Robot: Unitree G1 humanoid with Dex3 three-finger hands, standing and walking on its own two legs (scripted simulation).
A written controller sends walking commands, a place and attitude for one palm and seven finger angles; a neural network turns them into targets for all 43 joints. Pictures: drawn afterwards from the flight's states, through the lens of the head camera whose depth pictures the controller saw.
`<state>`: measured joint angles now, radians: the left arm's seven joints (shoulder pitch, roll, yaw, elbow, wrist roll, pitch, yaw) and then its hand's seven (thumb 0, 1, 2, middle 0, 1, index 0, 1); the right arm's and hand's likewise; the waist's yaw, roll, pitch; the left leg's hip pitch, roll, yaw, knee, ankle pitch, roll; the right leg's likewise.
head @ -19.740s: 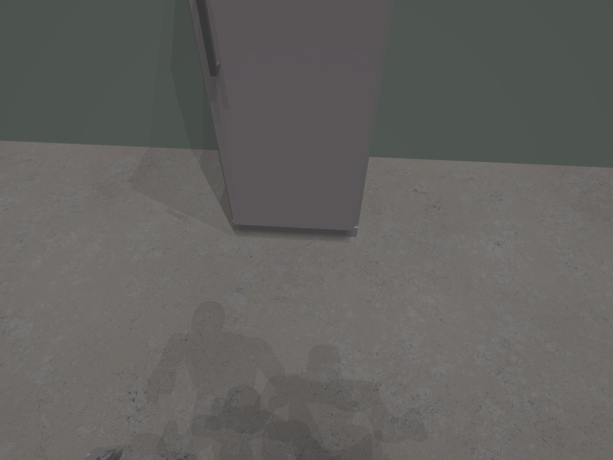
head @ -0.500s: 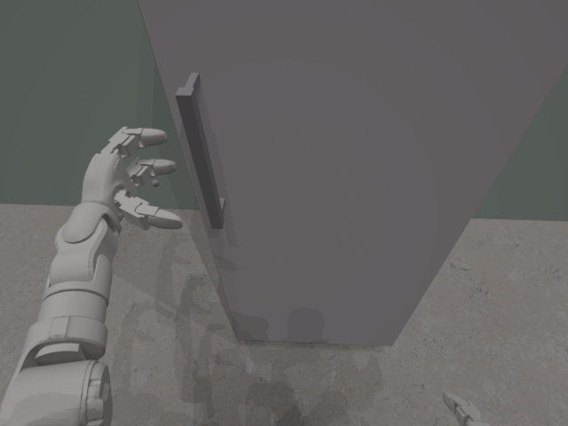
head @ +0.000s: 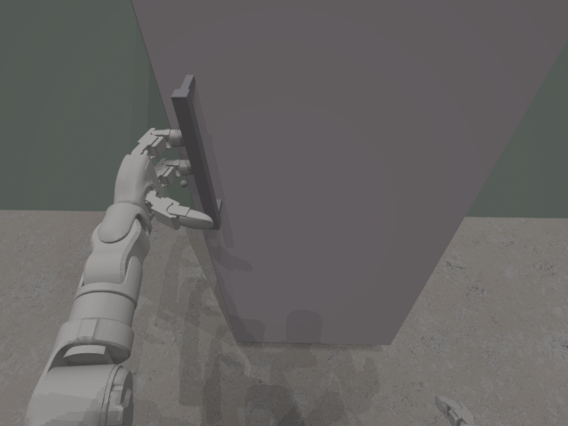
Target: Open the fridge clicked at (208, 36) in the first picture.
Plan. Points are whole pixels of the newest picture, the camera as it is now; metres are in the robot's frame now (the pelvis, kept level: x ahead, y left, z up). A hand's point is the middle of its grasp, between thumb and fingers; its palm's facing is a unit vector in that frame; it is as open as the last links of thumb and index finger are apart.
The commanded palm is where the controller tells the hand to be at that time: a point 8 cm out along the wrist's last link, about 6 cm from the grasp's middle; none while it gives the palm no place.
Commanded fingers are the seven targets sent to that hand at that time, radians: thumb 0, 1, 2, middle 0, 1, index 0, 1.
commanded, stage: feel for the door with the fingertips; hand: left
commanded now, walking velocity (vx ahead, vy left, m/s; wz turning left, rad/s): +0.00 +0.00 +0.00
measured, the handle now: (203, 162) +0.46 +0.14 +0.13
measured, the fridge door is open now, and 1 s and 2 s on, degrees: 0 0 0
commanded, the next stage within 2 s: slide the fingers in behind the handle in 0.46 s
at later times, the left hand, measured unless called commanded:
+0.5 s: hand (182, 174) +0.42 +0.16 +0.15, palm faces +0.01 -1.00 -0.01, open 13.8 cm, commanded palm +0.40 +0.21 +0.15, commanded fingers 0.00 -0.50 0.30 -0.30 -1.20 -0.30 -1.20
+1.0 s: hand (180, 181) +0.41 +0.16 +0.15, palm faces -0.01 -1.00 +0.00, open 13.9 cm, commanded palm +0.38 +0.21 +0.15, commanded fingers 0.00 -0.50 0.30 -0.30 -1.20 -0.30 -1.20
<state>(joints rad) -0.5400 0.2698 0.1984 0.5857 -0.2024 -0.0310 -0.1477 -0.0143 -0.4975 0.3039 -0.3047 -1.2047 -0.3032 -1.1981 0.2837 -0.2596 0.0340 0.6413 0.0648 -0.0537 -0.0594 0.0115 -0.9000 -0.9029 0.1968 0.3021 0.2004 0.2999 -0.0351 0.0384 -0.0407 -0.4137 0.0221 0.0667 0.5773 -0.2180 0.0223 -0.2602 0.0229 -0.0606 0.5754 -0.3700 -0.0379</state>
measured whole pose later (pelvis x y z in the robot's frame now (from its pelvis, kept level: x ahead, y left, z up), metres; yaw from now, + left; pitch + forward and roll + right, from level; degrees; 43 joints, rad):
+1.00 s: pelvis +0.00 +0.00 +0.00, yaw +0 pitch +3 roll +0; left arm -0.58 0.29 0.20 0.66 -0.21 -0.08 -0.16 -0.01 -0.50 0.30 -0.31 -1.21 -0.31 -1.20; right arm 0.30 -0.27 0.02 0.65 0.07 -0.05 -0.06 0.01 -0.90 -0.90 0.20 0.30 0.20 0.30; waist -0.03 0.04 -0.04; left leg -0.43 0.03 0.06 0.59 -0.22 0.02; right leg -0.28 0.03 -0.06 0.58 -0.37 -0.04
